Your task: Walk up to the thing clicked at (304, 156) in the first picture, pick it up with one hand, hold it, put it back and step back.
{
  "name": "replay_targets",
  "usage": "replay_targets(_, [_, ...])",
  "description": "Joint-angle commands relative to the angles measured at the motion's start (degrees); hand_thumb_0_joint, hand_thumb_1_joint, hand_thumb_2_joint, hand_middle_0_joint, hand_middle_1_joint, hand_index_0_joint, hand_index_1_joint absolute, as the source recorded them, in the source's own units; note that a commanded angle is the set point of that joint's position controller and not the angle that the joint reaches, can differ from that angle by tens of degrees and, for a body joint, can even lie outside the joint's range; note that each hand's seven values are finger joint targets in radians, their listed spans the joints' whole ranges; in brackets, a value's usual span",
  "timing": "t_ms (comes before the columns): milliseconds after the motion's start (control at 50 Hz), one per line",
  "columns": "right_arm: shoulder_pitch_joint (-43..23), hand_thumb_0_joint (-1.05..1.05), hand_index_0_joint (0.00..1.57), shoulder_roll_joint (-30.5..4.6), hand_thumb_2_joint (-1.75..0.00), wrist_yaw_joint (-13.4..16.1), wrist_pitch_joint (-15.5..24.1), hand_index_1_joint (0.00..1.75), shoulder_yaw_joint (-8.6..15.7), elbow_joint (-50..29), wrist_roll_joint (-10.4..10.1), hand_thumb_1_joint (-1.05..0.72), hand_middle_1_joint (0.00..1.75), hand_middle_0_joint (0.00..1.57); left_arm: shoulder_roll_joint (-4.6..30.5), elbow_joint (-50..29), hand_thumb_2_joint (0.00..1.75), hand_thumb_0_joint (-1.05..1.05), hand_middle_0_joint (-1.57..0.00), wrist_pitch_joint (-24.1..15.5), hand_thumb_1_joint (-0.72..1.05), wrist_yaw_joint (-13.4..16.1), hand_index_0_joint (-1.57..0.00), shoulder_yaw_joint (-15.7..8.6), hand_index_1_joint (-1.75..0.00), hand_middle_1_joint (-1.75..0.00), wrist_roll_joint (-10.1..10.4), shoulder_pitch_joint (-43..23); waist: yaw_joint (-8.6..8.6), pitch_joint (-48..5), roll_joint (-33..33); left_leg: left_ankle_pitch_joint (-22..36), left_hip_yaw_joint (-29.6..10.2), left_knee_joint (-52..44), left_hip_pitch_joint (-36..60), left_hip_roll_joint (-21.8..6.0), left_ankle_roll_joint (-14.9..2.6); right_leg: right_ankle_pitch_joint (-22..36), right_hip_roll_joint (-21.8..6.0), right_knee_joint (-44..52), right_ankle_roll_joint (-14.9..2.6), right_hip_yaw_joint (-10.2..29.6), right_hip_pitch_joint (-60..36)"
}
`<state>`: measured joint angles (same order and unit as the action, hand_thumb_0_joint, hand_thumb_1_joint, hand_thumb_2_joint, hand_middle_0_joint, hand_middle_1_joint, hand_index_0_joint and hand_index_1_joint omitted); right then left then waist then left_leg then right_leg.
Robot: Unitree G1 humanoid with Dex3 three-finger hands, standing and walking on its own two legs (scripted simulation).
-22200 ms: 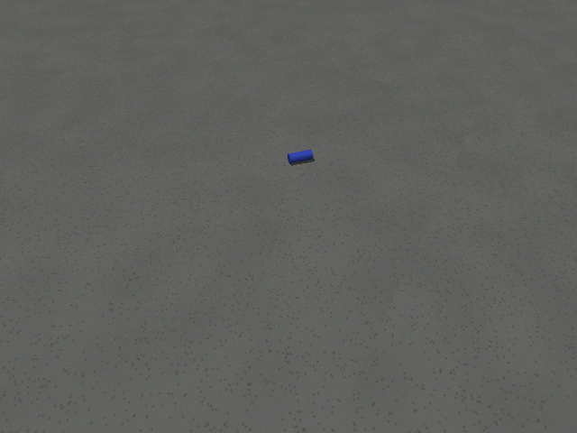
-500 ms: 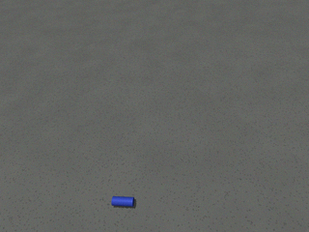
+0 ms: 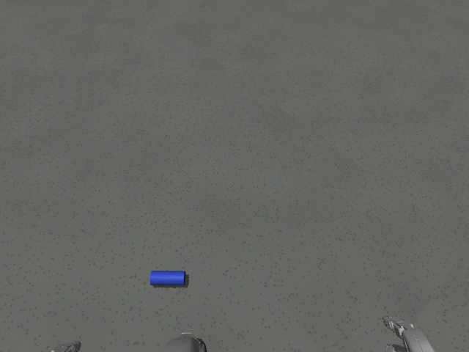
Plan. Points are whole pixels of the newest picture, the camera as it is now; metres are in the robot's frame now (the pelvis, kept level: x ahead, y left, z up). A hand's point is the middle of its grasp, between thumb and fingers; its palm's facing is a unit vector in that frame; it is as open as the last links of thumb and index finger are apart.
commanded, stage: walk up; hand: left
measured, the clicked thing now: (168, 278) +0.46 +0.25 -0.72
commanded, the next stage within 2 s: none
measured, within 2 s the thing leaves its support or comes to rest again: neither
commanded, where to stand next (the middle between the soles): +0.08 +0.00 m, yaw +1 degrees
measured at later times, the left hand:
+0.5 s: hand out of the picture +0.09 +0.26 -0.13, palm faces -0.04 -0.91 -0.42, open 7.4 cm
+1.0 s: hand out of the picture +0.03 +0.30 -0.13, palm faces +0.10 -0.89 -0.45, open 7.4 cm
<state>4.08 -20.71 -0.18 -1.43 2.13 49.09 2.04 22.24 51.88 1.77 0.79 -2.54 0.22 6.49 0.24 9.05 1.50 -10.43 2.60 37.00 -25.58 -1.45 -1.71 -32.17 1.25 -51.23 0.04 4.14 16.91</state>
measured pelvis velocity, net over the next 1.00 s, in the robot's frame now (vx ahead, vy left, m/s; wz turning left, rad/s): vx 0.00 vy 0.00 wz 0.11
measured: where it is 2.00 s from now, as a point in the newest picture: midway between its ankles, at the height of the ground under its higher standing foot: outside the picture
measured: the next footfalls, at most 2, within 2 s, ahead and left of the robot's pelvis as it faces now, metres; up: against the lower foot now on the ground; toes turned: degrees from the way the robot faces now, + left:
right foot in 0.04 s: -0.02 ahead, -0.13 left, +0.00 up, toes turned +2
right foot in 0.50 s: +0.10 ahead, -0.16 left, +0.00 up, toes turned -1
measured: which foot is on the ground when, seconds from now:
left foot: down 0.00-0.54, up 0.56-0.88, down 0.90-1.00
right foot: up 0.00-0.02, down 0.04-0.30, up 0.32-0.48, down 0.50-0.92, up 0.94-1.00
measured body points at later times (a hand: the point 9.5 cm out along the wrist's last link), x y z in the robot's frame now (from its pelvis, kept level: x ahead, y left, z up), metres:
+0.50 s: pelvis +0.01 -0.03 +0.01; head +0.02 -0.03 +0.46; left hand +0.09 +0.30 -0.10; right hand +0.03 -0.35 -0.11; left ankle +0.05 +0.13 -0.72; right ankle +0.06 -0.16 -0.71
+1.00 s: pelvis +0.00 +0.00 +0.00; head +0.01 +0.00 +0.45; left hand +0.02 +0.35 -0.10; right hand +0.07 -0.32 -0.12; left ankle -0.03 +0.12 -0.72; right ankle +0.05 -0.14 -0.69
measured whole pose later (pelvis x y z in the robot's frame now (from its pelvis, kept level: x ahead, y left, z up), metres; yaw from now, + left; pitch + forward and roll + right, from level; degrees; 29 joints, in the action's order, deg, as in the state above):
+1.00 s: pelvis +0.00 +0.00 +0.00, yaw +6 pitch -2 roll +0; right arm 17.5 -22.7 -2.1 -0.4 2.7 53.4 2.5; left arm 24.7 54.0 0.6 0.8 -4.2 -1.3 15.0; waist 0.7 2.5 0.1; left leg -23.0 -0.6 38.3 -13.5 0.0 -0.8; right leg -27.2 -3.2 -51.7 -1.0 0.8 25.5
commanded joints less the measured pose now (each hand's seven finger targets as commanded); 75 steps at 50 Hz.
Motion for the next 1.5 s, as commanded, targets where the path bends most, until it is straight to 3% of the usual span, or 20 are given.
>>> replay_targets(0, [2.8, 0.00, 0.20, -16.5, -0.90, -0.2, -0.3, 0.30, 4.9, -2.7, 1.0, -0.90, 0.30, 0.20, 9.3, 2.6, 0.90, 0.00, -0.20, -2.5, 0.90, 0.1, -0.20, -3.4, -0.30, -0.30, -1.5, 12.0, -0.82, -13.2, -12.1, -19.9, -15.1, -12.3, 8.8, -10.3, -9.09, 5.1, 1.1, 27.7, -0.96, -6.0, -8.9])
replay_targets(80, [-2.9, 0.00, 0.20, -13.4, -0.90, 0.2, 0.8, 0.30, 3.9, -3.0, 0.0, -0.90, 0.30, 0.20, 19.7, -1.6, 0.90, 0.00, -0.20, -3.6, 0.90, 0.4, -0.20, -5.2, -0.30, -0.30, -3.9, 1.5, -2.92, 1.8, 8.7, -17.3, -9.3, 11.2, -0.6, -0.3, 1.60, -19.4, -23.1, 41.9, -14.18, 31.0, 11.5])
replay_targets(120, [1.3, 0.00, 0.20, -12.6, -0.90, -0.9, 2.3, 0.30, 3.6, 0.1, -1.3, -0.90, 0.30, 0.20, 11.5, -2.9, 0.90, 0.00, -0.20, -4.3, 0.90, -0.1, -0.20, -3.0, -0.30, -0.30, -2.6, -5.2, 1.98, 2.4, 2.7, -10.0, -5.9, 2.7, 7.7, -0.7, 1.19, 2.3, -13.2, 35.8, -8.47, 11.4, 7.8])
replay_targets(200, [5.5, 0.00, 0.20, -10.6, -0.90, -0.4, 4.2, 0.30, 2.5, 1.7, -0.9, -0.90, 0.30, 0.20, 12.3, -0.7, 0.90, 0.00, -0.20, -4.6, 0.90, -1.0, -0.20, -3.1, -0.30, -0.30, -1.5, 4.1, 0.12, -7.1, 8.0, -0.2, 0.0, -8.2, 16.4, 3.5, -0.59, 33.6, -8.6, 25.0, -5.53, 3.7, -3.8])
replay_targets(300, [14.9, 0.00, 0.20, -21.7, -0.90, 0.0, 5.7, 0.30, 6.8, 2.0, -0.8, -0.90, 0.30, 0.20, 13.1, -1.9, 0.90, 0.00, -0.20, -3.4, 0.90, -0.9, -0.20, -3.8, -0.30, -0.30, -1.8, 6.3, 2.81, -8.5, -6.0, -20.2, -40.3, -23.3, 24.8, -22.3, -16.64, -3.9, -4.1, -3.7, -2.56, 1.0, 15.5])
replay_targets(480, [1.2, 0.00, 0.20, -10.6, -0.90, 0.1, 2.2, 0.30, 1.4, -1.2, -2.1, -0.90, 0.30, 0.20, 10.1, 1.6, 0.90, 0.00, -0.20, -3.9, 0.90, -0.3, -0.20, -3.9, -0.30, -0.30, -0.7, 12.9, -4.45, -6.0, -10.2, -1.8, -8.8, -4.2, -3.2, -4.0, -1.95, 24.2, -2.8, 23.0, -0.75, -3.5, -11.2])
replay_targets(540, [8.1, 0.00, 0.20, -12.5, -0.90, 0.7, -1.2, 0.30, 3.3, -0.4, -1.5, -0.90, 0.30, 0.20, 22.1, -2.1, 0.90, 0.00, -0.20, -4.1, 0.90, 1.4, -0.20, -6.0, -0.30, -0.30, -1.7, 4.7, -1.23, -4.5, 3.9, -23.8, -12.2, 25.2, 0.0, 4.4, 1.43, 16.3, -27.3, 37.7, -12.76, 25.1, 6.9])
replay_targets(620, [15.7, 0.00, 0.20, -14.1, -0.90, 0.0, -1.9, 0.30, 4.7, 2.3, -1.7, -0.90, 0.30, 0.20, 16.9, -3.2, 0.90, 0.00, -0.20, -4.0, 0.90, 2.2, -0.20, -5.7, -0.30, -0.30, -1.3, 0.9, 1.88, -7.2, 3.3, -15.8, -14.9, 32.7, -2.8, 3.4, 1.55, 19.5, -18.1, 31.6, -9.70, 10.7, 0.0])
replay_targets(780, [10.9, 0.00, 0.20, -14.2, -0.90, -2.1, 0.0, 0.30, 4.2, -0.9, -0.1, -0.90, 0.30, 0.20, 17.3, -4.7, 0.90, 0.00, -0.20, -5.0, 0.90, 1.0, -0.20, -6.7, -0.30, -0.30, -3.2, 7.5, -4.08, -10.3, 13.1, -22.7, -5.3, 11.0, -3.9, 1.1, 2.56, -2.5, -17.9, 30.7, -12.74, 10.1, -9.5])
replay_targets(860, [19.8, 0.00, 0.20, -13.1, -0.90, -1.6, 2.0, 0.30, 4.7, 3.4, 0.1, -0.90, 0.30, 0.20, 15.3, -5.7, 0.90, 0.00, -0.20, -3.6, 0.90, -0.3, -0.20, -5.1, -0.30, -0.30, -2.1, 3.1, 2.41, -9.5, 4.1, -8.4, 2.2, -12.1, 18.4, 4.1, 0.21, 1.2, -12.0, 18.7, -7.80, -0.5, 7.1])
replay_targets(900, [18.2, 0.00, 0.20, -19.5, -0.90, -0.6, 2.6, 0.30, 5.8, 1.5, 1.6, -0.90, 0.30, 0.20, 5.9, -7.7, 0.90, 0.00, -0.20, -3.3, 0.90, 0.1, -0.20, -1.9, -0.30, -0.30, -0.7, 3.5, 2.63, -7.0, -19.8, -23.2, -31.9, -23.7, 22.9, -13.6, -5.30, -3.8, -0.9, -4.7, -0.55, -8.4, 26.9])
replay_targets(940, [10.3, 0.00, 0.20, -23.2, -0.90, -0.4, 2.7, 0.30, 6.0, -1.0, -0.1, -0.90, 0.30, 0.20, 14.3, -5.8, 0.90, 0.00, -0.20, -3.8, 0.90, 0.5, -0.20, -3.8, -0.30, -0.30, -1.1, -0.5, 2.58, 0.7, -10.8, -32.5, -37.4, -25.5, 2.6, -21.3, -14.17, 1.1, -5.1, -5.9, -1.53, 0.2, 16.6])
replay_targets(1000, [6.9, 0.00, 0.20, -15.0, -0.90, 0.4, 4.3, 0.30, 3.3, -1.4, -0.3, -0.90, 0.30, 0.20, 10.5, -2.3, 0.90, 0.00, -0.20, -4.2, 0.90, -0.9, -0.20, -2.8, -0.30, -0.30, -0.3, 5.1, -0.29, -1.7, -6.5, -1.2, -16.9, -15.9, 13.5, -10.6, -7.73, 9.2, -4.0, 3.5, -1.55, -0.6, 14.8])
replay_targets(1100, [8.3, 0.00, 0.20, -16.1, -0.90, 1.0, 4.3, 0.30, 3.1, -0.3, -1.8, -0.90, 0.30, 0.20, 9.1, -1.0, 0.90, 0.00, -0.20, -4.1, 0.90, -0.6, -0.20, -2.2, -0.30, -0.30, -0.3, 5.8, -0.74, -8.0, -11.5, 24.8, -9.5, -3.9, 13.5, -9.8, -5.77, 17.8, -2.2, 19.0, -2.70, -6.4, -1.2])
replay_targets(1140, [8.0, 0.00, 0.20, -13.7, -0.90, 1.5, 3.9, 0.30, 2.3, -0.9, -3.1, -0.90, 0.30, 0.20, 13.0, 0.0, 0.90, 0.00, -0.20, -4.2, 0.90, -0.2, -0.20, -3.0, -0.30, -0.30, -0.7, 7.4, -1.69, -10.6, -5.2, 20.7, -6.9, 2.5, 9.8, -6.0, -2.17, 38.5, -5.1, 22.0, -4.52, -0.9, -9.1])
replay_targets(1180, [12.5, 0.00, 0.20, -13.2, -0.90, 0.6, 4.8, 0.30, 2.6, -2.3, -2.3, -0.90, 0.30, 0.20, 19.3, -0.6, 0.90, 0.00, -0.20, -4.7, 0.90, -1.6, -0.20, -5.3, -0.30, -0.30, -1.4, 13.9, -3.06, -15.3, 8.7, -19.0, 0.7, 15.3, -4.1, 4.0, -2.24, 2.2, -17.3, 31.1, -13.41, 21.3, -19.4])
replay_targets(1220, [11.8, 0.00, 0.20, -15.7, -0.90, 0.7, 5.0, 0.30, 3.8, -0.9, -1.3, -0.90, 0.30, 0.20, 19.9, -2.4, 0.90, 0.00, -0.20, -4.1, 0.90, -2.5, -0.20, -5.6, -0.30, -0.30, -2.3, 9.6, -2.07, -8.4, 10.0, -29.8, -5.5, 11.9, -3.0, -0.8, -3.25, -10.3, -23.0, 34.5, -17.73, 27.6, -8.3])
replay_targets(1300, [19.5, 0.00, 0.20, -13.3, -0.90, 0.4, 6.9, 0.30, 4.2, 2.8, -0.8, -0.90, 0.30, 0.20, 12.2, -4.9, 0.90, 0.00, -0.20, -3.3, 0.90, -2.7, -0.20, -2.4, -0.30, -0.30, -1.0, 2.4, 4.14, -6.9, -0.2, -8.3, -4.5, -12.4, 21.3, -0.2, -1.76, 12.3, -9.5, 17.1, -7.78, 4.6, 11.6])
replay_targets(1360, [13.3, 0.00, 0.20, -20.2, -0.90, 1.6, 7.0, 0.30, 5.1, -0.4, 0.2, -0.90, 0.30, 0.20, 11.6, -4.6, 0.90, 0.00, -0.20, -2.5, 0.90, -1.4, -0.20, -2.2, -0.30, -0.30, -0.9, 2.0, 2.83, -3.0, -3.6, -9.9, -33.6, -22.1, 16.9, -22.6, -9.26, 3.4, -2.4, -0.8, -1.76, 3.9, 20.3])
replay_targets(1480, [5.9, 0.00, 0.20, -16.1, -0.90, 1.7, 6.2, 0.30, 3.1, -0.3, -1.5, -0.90, 0.30, 0.20, 9.9, -1.4, 0.90, 0.00, -0.20, -3.9, 0.90, -1.5, -0.20, -1.9, -0.30, -0.30, 0.1, 5.8, -0.86, -5.7, -12.2, 32.9, -4.5, -5.3, 14.8, -10.6, -5.13, 17.2, -3.0, 14.7, -2.61, -4.4, 2.6])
